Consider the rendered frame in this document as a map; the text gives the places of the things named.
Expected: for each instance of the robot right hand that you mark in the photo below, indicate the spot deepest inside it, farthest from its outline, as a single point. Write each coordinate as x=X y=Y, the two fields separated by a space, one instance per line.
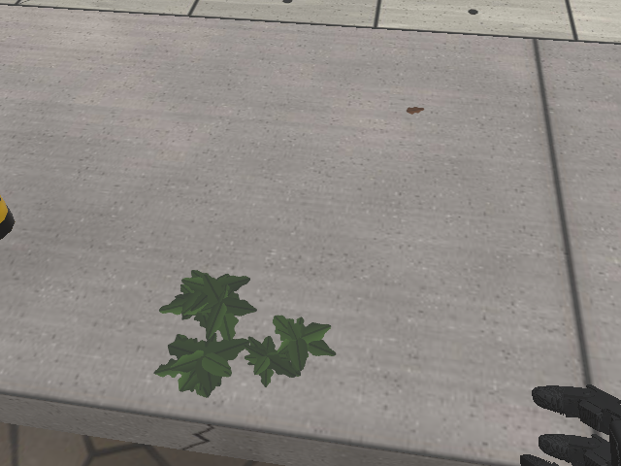
x=594 y=407

